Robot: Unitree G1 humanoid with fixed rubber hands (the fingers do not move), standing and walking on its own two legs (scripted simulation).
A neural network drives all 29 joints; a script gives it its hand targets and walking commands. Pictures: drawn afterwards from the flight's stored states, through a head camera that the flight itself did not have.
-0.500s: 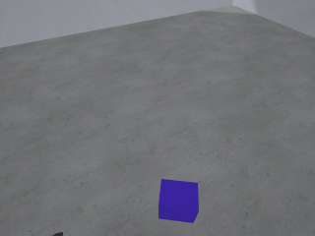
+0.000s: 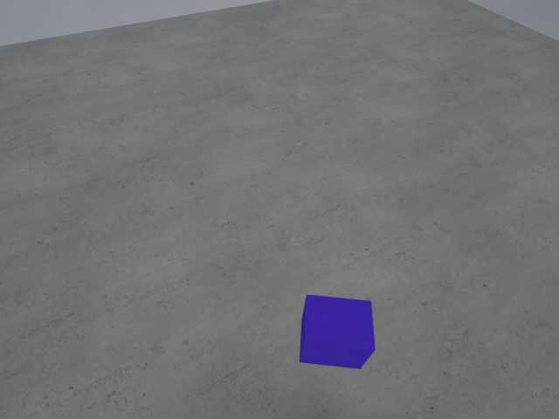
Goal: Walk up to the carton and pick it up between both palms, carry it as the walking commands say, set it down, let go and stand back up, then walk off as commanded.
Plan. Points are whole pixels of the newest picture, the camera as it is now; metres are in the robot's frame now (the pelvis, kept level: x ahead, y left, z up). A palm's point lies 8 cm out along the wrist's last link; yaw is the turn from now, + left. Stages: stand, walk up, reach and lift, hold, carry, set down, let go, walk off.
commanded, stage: walk off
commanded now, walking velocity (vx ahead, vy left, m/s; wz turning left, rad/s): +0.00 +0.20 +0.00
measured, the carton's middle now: (334, 332) +0.48 -0.16 -0.66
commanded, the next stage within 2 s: none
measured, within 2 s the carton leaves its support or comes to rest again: neither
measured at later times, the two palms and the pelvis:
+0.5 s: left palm out of the picture +0.02 +0.38 -0.10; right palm out of the picture +0.02 -0.17 -0.14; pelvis -0.01 +0.10 +0.01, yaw -4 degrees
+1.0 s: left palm out of the picture +0.09 +0.51 -0.12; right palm out of the picture +0.02 +0.00 -0.13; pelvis +0.00 +0.25 +0.00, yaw -5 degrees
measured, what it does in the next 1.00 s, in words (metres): steps to the left: right foot, then left foot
